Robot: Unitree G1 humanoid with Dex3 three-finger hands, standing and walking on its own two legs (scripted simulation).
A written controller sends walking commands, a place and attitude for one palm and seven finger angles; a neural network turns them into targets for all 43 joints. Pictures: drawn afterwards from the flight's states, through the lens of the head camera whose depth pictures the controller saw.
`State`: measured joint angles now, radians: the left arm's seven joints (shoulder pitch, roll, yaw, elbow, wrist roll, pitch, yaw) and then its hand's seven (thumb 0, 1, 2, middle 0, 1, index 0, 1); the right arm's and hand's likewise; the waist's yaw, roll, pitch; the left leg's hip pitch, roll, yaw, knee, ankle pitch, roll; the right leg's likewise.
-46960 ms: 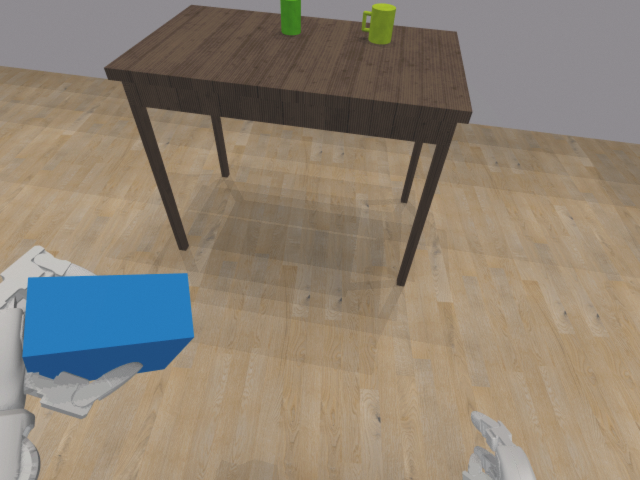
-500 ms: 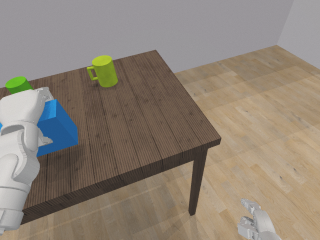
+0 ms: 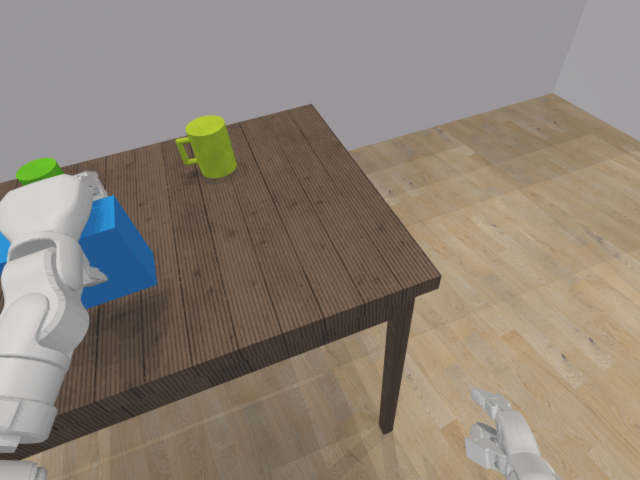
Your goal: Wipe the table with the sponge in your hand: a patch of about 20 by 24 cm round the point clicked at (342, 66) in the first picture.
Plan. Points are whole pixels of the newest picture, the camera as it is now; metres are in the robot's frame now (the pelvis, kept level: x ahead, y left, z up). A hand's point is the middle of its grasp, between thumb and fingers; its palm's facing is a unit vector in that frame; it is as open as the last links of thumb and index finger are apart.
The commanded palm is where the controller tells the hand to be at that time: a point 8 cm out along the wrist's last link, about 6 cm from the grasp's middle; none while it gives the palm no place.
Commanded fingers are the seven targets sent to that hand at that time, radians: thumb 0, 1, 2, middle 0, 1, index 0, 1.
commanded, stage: move the sponge above the wiping area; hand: left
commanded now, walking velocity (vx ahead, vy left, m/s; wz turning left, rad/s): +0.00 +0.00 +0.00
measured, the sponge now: (91, 268) +0.32 +0.35 +0.11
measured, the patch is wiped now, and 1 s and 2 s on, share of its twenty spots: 0.00 0.00 0.00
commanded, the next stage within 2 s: lower the sponge onto the table in 0.26 s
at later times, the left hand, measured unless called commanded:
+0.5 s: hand (67, 247) +0.31 +0.35 +0.16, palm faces +0.09 -0.01 -1.00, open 10.3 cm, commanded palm +0.27 +0.33 +0.21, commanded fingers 0.00 0.10 1.30 -1.20 -1.60 -1.20 -1.60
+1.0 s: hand (71, 276) +0.29 +0.36 +0.12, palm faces -0.05 -0.04 -1.00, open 10.3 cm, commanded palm +0.28 +0.34 +0.19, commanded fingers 0.00 0.10 1.30 -1.20 -1.60 -1.20 -1.60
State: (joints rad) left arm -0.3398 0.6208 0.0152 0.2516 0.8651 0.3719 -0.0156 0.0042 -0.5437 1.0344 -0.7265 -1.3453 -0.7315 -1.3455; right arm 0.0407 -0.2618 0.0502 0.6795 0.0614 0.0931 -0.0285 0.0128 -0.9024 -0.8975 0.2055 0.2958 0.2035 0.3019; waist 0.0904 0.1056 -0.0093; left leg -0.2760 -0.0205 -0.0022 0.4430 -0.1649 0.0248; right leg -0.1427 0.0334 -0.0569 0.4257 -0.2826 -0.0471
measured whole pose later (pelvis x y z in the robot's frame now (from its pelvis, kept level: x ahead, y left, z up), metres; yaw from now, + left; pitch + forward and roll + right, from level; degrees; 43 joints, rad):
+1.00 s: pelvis +0.00 +0.01 +0.00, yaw +1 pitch +0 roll -1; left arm -0.27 0.63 0.00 0.30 0.87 0.39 -0.10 0.00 -0.54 1.03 -0.73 -1.35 -0.73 -1.35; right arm 0.07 -0.30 0.03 0.67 0.07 0.11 -0.03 0.01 -0.90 -0.90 0.21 0.30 0.20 0.30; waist 0.08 0.12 -0.01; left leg -0.30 -0.03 -0.02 0.47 -0.17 0.03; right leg -0.15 0.03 -0.07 0.43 -0.29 -0.04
